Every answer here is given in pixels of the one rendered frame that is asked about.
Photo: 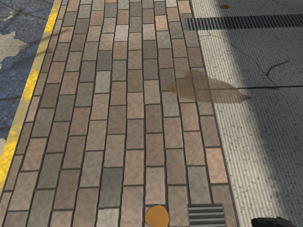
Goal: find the robot right hand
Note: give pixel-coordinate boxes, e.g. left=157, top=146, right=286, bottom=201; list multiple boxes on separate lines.
left=251, top=217, right=297, bottom=227

